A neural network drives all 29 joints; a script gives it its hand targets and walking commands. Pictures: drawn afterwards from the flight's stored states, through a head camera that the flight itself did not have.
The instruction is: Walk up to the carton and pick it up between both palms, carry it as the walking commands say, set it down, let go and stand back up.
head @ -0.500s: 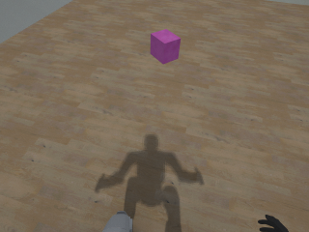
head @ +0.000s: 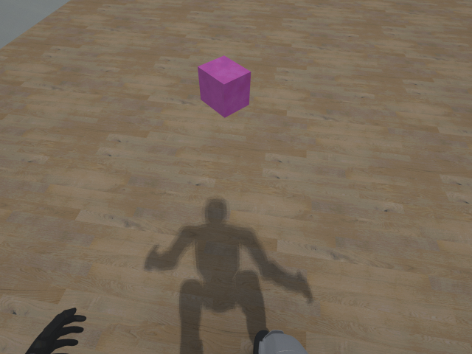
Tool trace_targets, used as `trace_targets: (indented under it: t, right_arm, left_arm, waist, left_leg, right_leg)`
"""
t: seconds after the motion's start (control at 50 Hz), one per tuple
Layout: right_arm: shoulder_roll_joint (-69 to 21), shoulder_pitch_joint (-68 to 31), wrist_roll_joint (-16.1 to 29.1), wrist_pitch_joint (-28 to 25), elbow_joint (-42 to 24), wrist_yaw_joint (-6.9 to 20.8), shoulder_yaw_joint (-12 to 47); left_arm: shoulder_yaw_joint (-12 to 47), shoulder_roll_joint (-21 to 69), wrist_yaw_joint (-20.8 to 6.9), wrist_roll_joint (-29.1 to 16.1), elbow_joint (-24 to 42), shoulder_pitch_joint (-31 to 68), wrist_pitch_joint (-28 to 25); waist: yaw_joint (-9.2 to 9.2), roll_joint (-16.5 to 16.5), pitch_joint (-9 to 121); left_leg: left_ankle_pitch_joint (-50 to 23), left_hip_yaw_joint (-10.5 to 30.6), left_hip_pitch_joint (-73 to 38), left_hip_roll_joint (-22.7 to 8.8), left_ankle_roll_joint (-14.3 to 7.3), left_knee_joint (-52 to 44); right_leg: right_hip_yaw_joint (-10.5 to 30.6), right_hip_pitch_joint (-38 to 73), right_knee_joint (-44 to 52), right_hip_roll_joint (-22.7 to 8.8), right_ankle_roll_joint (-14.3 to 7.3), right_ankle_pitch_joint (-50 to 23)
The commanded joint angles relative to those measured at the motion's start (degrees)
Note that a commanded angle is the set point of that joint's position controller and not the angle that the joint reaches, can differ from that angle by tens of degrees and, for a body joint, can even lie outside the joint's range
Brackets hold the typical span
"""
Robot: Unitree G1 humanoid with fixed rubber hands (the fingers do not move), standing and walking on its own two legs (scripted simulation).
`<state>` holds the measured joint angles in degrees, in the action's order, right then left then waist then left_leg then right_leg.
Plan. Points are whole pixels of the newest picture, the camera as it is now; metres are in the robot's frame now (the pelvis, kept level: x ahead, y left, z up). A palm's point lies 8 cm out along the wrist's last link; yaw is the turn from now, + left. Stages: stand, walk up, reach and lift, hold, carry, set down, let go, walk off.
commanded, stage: walk up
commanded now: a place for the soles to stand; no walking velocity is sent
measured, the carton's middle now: (224, 86) +1.77 -0.04 -0.63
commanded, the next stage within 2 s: none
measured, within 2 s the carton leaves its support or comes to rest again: neither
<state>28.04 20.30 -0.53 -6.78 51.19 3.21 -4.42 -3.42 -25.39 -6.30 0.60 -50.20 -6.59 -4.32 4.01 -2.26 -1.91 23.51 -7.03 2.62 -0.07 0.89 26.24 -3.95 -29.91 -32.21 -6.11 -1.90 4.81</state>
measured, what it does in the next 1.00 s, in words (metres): walks ahead: right foot, then left foot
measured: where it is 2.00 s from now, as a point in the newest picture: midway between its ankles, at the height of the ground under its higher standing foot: (220, 184)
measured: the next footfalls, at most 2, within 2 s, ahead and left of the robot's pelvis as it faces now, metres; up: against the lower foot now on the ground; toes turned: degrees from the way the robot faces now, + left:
right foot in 0.02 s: +0.20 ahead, -0.12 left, +0.00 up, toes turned -7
left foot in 0.48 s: +0.46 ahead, +0.12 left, +0.00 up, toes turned +9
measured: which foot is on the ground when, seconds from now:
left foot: down 0.00-0.02, up 0.04-0.46, down 0.48-0.90, up 0.92-1.00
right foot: up 0.00-0.00, down 0.02-0.50, up 0.52-0.88, down 0.90-1.00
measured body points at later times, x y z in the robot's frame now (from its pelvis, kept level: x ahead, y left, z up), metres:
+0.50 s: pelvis +0.30 +0.01 -0.01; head +0.32 +0.02 +0.44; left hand +0.29 +0.35 -0.11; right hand +0.49 -0.30 -0.08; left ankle +0.43 +0.11 -0.73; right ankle +0.17 -0.11 -0.71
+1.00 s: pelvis +0.57 -0.02 +0.00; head +0.60 -0.04 +0.45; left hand +0.71 +0.31 -0.07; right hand +0.62 -0.36 -0.12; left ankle +0.47 +0.11 -0.65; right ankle +0.65 -0.13 -0.72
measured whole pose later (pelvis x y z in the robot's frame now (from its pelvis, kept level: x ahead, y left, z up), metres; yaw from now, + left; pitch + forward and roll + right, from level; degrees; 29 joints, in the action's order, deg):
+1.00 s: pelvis +0.57 -0.02 +0.00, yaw +0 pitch -1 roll +0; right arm 27.3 17.9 0.3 -4.7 51.3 2.1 -3.3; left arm -4.6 -24.8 -3.3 -0.1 -46.7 -9.4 -5.9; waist 1.0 2.5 -4.0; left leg 25.2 -0.6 19.7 -1.6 -1.5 64.1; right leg -5.7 -22.9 -35.1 -3.5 -1.7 11.7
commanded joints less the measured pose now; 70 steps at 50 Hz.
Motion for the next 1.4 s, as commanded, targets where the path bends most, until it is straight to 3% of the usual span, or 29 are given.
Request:
trace_targets:
  t: [0.0, 0.02, 0.04, 0.08, 0.16, 0.32, 0.38, 0.42, 0.44, 0.46, 0.48, 0.5, 0.56, 0.66, 0.72, 0.8, 0.86, 0.88, 0.9, 0.96, 1.02, 1.14, 1.2, 1.22, 1.24, 1.26, 1.28, 1.32, 1.38]
  right_arm:
    - [7.66, -4.72, 0.33, -1.06, -6.67, -1.01, -1.65]
    - [6.22, -1.11, 1.23, -0.93, -7.2, -1.04, -0.68]
    - [11.05, -3.6, 1.1, -0.19, -5.61, -1.44, -1.36]
    - [11.45, -2.94, 1.18, -0.06, -2.7, -1.04, -1.39]
    - [8.15, -1.15, -0.59, 1.6, -2.46, 0.91, -1.75]
    - [5.75, -16.09, -0.94, 1.97, -6.06, 2.78, -1.43]
    - [6.63, -16.72, 0.11, 1.79, -7.55, 3.04, -1.44]
    - [5.65, -8.21, -0.62, 1.16, -5.29, 2.26, -2.21]
    - [8.6, 0.38, -2.12, 0.88, -2.7, 1.09, -3.18]
    - [14.75, 8.86, -2.95, 0.85, -2.47, 0.21, -5.28]
    - [17.73, 6.52, -1.01, 0.7, -3.7, -0.55, -6.15]
    - [14.85, 3.1, 1.18, 0.71, -4.44, -1.05, -5.22]
    - [11.39, -6.16, 0.8, 0.71, -7.73, -0.91, -3.68]
    - [11.91, -4.9, -0.33, -0.9, -8.61, -0.54, -3.88]
    - [13.22, -7.77, -0.43, -1.01, -8.51, -0.27, -3.67]
    - [12.08, -4.02, 0.19, -0.12, -6.52, -0.37, -3.43]
    - [10.28, -5.78, 0.24, 0.21, -6.82, -0.81, -2.65]
    - [7.01, -2.95, 0.42, -0.13, -7.56, -0.78, -1.25]
    - [6.51, 0.22, 0.95, 0.01, -7.86, -1.18, -1.03]
    - [10.07, -2.79, 1.26, 0.79, -4.73, -1.68, -0.96]
    - [7.99, -1.25, 0.35, 1.75, -3.43, -0.29, -1.56]
    - [7.28, -4.85, -0.42, 1.74, -4.65, 1.55, -2.61]
    - [8.83, -1.61, -0.89, 0.82, -3.69, 1.07, -3.65]
    - [10.78, 3.72, -1.52, 0.67, -2.3, 0.15, -4.49]
    - [15.57, 9.02, -2.18, 0.02, -2.42, -0.81, -5.83]
    - [16.24, 7.05, -0.9, 0.11, -4.76, -1.14, -5.81]
    - [15.5, 4.16, 0.41, 0.39, -5.24, -1.47, -5.46]
    - [12.56, -2.34, 0.12, 0.54, -6.82, -1.22, -4.18]
    - [13.62, -5.45, -0.47, 0.59, -8.5, -0.82, -3.88]
  left_arm:
    - [-6.75, -17.93, 2.56, 0.07, -2.12, -20.94, -1.7]
    - [-7.16, -22.21, 3.28, -0.02, 0.62, -20.2, -2.12]
    - [-7.0, -20.28, 3.47, -1.67, 2.58, -14.91, -1.96]
    - [-5.63, -15.42, 3.99, -1.13, 4.32, -8.04, -2.07]
    - [-4.62, -13.38, 3.7, -0.18, 4.75, -6.52, -3.37]
    - [-4.63, -14.33, 2.94, -0.97, 5.45, -11.67, -3.3]
    - [-4.61, -15.52, 3.26, -1.06, 6.23, -10.53, -2.79]
    - [-3.35, -14.15, 4.0, -1.14, 6.13, -11.46, -2.03]
    - [-2.02, -10.54, 4.04, -1.5, 6.38, -13.42, -1.84]
    - [-0.8, -7.2, 4.0, -2.54, 8.81, -14.58, -1.57]
    - [-1.22, -10.59, 4.76, -1.87, 8.44, -13.91, -1.32]
    - [-1.81, -13.56, 4.99, -1.89, 7.33, -10.76, -1.66]
    - [-2.24, -12.86, 3.68, -0.98, 4.57, -14.56, -1.19]
    - [-2.77, -10.9, 1.56, 0.28, 5.19, -8.44, -0.17]
    - [-3.22, -10.57, 0.63, 0.16, 4.58, -6.47, -0.15]
    - [-3.63, -9.92, 0.42, -0.06, 4.14, -0.99, -0.72]
    - [-4.5, -11.42, 1.61, 0.03, 1.39, -10.49, -1.26]
    - [-6.13, -15.7, 2.79, 0.45, -0.33, -20.6, -1.61]
    - [-6.81, -20.59, 3.62, -0.18, 1.84, -21.73, -2.27]
    - [-5.57, -16.41, 5.04, -1.6, 4.51, -12.96, -1.64]
    - [-4.62, -13.23, 4.84, -0.69, 5.47, -9.61, -1.87]
    - [-4.71, -15.22, 3.58, -0.22, 8.27, -5.8, -2.06]
    - [-3.12, -13.84, 3.13, 0.0, 8.97, -4.5, -1.35]
    - [-2.06, -11.04, 3.36, -0.04, 9.12, -5.3, -1.33]
    - [-1.19, -6.9, 3.41, -1.02, 9.74, -8.31, -1.46]
    - [-2.11, -10.59, 4.13, -0.42, 8.53, -7.07, -0.99]
    - [-2.52, -13.09, 4.39, -0.72, 7.33, -6.69, -0.67]
    - [-2.9, -12.53, 4.18, -0.62, 6.96, -9.03, -0.52]
    - [-3.08, -13.34, 2.89, -0.3, 3.87, -11.99, -0.57]
  waist:
    - [-14.23, -14.1, 13.95]
    - [-12.28, -17.94, 17.87]
    - [-11.41, -9.12, 14.22]
    - [-7.56, -0.01, 6.56]
    - [-3.97, -7.99, 1.22]
    - [-8.42, -3.03, -2.47]
    - [-7.08, -3.6, -0.4]
    - [-2.43, -0.07, 4.53]
    - [0.8, 6.36, 9.19]
    - [4.73, 19.11, 15.43]
    - [4.66, 13.03, 11.74]
    - [2.97, 5.32, 9.76]
    - [-2.95, 8.86, 3.66]
    - [-1.06, 9.97, -0.58]
    - [-3.31, 12.9, -1.17]
    - [-1.51, 5.93, -0.78]
    - [-8.26, -1.84, 4.05]
    - [-12.6, -12.24, 11.66]
    - [-11.25, -15.6, 16.12]
    - [-9.24, -4.24, 6.97]
    - [-4.76, -6.73, 0.52]
    - [-4.57, -7.25, 0.18]
    - [-1.11, 0.62, 2.2]
    - [1.67, 8.08, 3.84]
    - [3.74, 21.81, 6.94]
    - [3.28, 11.46, 4.48]
    - [2.07, 5.95, 1.27]
    - [-2.16, 7.52, -2.93]
    - [-3.02, 13.53, 0.0]
  left_leg:
    - [-18.24, -0.54, 26.65, -4.13, -5.75, 34.02]
    - [3.64, 5.58, 39.04, 2.69, -3.63, 44.84]
    - [1.16, 11.89, 43.18, -1.9, -3.59, 49.47]
    - [-5.74, 12.57, 39.76, -4.84, -3.82, 45.37]
    - [-10.1, 8.85, 30.23, -7.48, -0.61, 30.66]
    - [-21.28, 1.36, 26.68, -4.38, -1.24, 7.76]
    - [-18.69, 2.64, 23.71, -5.07, -2.41, 4.68]
    - [-15.04, 0.42, 8.68, -1.32, -4.88, 1.4]
    - [-10.28, 3.7, -3.96, -2.55, -6.95, 2.25]
    - [0.47, 26.95, -16.49, -18.68, -11.25, -2.7]
    - [3.49, 43.93, -17.64, -26.34, -19.19, -10.05]
    - [-0.24, 37.81, -12.66, -25.11, -19.92, -8.97]
    - [-6.53, 18.1, 4.66, -17.49, -13.0, -11.79]
    - [0.14, 14.5, 11.06, -17.02, -15.28, -16.52]
    - [3.41, 9.14, 15.17, -13.83, -12.9, -16.05]
    - [-9.87, 7.08, 11.6, -13.1, -11.64, -11.05]
    - [-21.59, 3.22, 17.9, -10.59, -8.89, 9.53]
    - [-16.38, -0.61, 26.04, -4.49, -5.61, 31.46]
    - [4.47, 4.76, 38.35, 2.43, -2.55, 42.55]
    - [-0.9, 11.88, 40.2, -5.47, -2.45, 44.51]
    - [-3.63, 6.74, 29.08, -5.82, -0.4, 30.2]
    - [-12.61, 3.67, 17.92, -5.05, -1.18, 10.86]
    - [-12.17, 0.57, 6.12, -1.07, -2.68, 5.62]
    - [-1.89, 5.15, -2.14, -2.69, -4.95, 2.81]
    - [11.39, 31.15, -9.57, -18.82, -10.81, -8.69]
    - [16.06, 42.81, -9.01, -23.18, -17.32, -12.79]
    - [17.9, 39.89, -1.34, -23.1, -17.93, -12.32]
    - [13.59, 30.65, 6.71, -19.8, -15.51, -14.09]
    - [5.15, 19.01, 12.78, -17.14, -14.63, -11.66]
  right_leg:
    - [10.92, 43.94, 5.8, -5.88, -4.62, 15.85]
    - [39.55, 49.45, 15.18, -19.59, -12.33, 23.14]
    - [38.08, 44.79, 17.03, -19.3, -12.94, 32.96]
    - [26.35, 32.54, 17.68, -16.05, -10.18, 27.56]
    - [7.87, 16.85, 20.47, -8.92, -10.17, 14.72]
    - [3.73, 20.29, 20.82, -6.91, -8.53, 8.61]
    - [2.95, 24.37, 18.41, -9.47, -9.26, 1.31]
    - [-1.33, 21.2, 4.17, -5.72, -6.97, -13.41]
    - [-3.71, 13.71, -9.33, -3.54, -5.43, -13.26]
    - [-4.51, -0.89, -29.03, 1.51, -1.91, 6.86]
    - [2.22, -11.6, -36.01, 7.18, -0.83, 24.26]
    - [7.48, -11.88, -38.99, 2.88, -1.18, 20.05]
    - [6.66, -3.53, -27.87, -2.14, -0.08, 15.6]
    - [2.7, -3.04, -15.84, -3.65, 1.72, 9.48]
    - [2.29, 0.93, -8.31, -2.92, 2.05, 1.54]
    - [-1.4, 6.0, -1.64, 0.5, 0.83, -0.44]
    - [-1.93, 26.09, 2.96, 3.15, -2.19, 6.73]
    - [12.41, 38.3, 7.88, -7.05, -6.14, 17.68]
    - [37.41, 47.6, 14.11, -19.77, -12.52, 16.43]
    - [22.49, 35.1, 12.79, -16.56, -13.63, 9.2]
    - [6.34, 19.4, 14.25, -9.24, -11.38, -3.22]
    - [6.9, 12.03, 17.04, -10.48, -10.43, 18.85]
    - [3.65, 6.21, 6.66, -6.86, -7.56, 21.3]
    - [0.52, 1.45, -5.99, -3.13, -5.85, 16.2]
    - [-3.93, -8.95, -28.04, 3.53, -1.47, 16.31]
    - [3.19, -15.46, -33.99, 5.53, -0.95, 23.16]
    - [7.53, -14.05, -34.8, 1.74, -0.8, 20.15]
    - [7.76, -11.17, -29.75, -0.37, -0.28, 16.65]
    - [4.55, -0.74, -18.14, -1.65, 1.35, 17.46]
